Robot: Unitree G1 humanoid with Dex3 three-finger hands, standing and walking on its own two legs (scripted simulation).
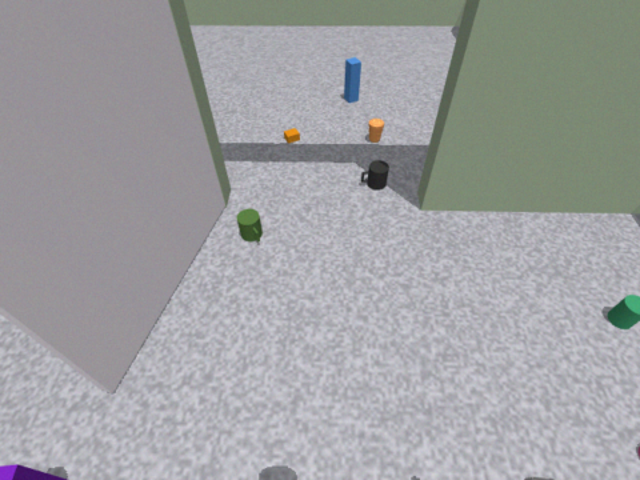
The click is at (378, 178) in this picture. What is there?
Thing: mug
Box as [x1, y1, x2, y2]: [361, 160, 388, 189]
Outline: 376,160 370,163 368,171 362,172 361,181 366,181 371,188 380,189 385,186 388,165 383,161
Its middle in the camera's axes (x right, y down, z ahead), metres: +0.26 -0.30 +1.81
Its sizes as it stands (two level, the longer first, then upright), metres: 0.125 0.091 0.105
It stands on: the floor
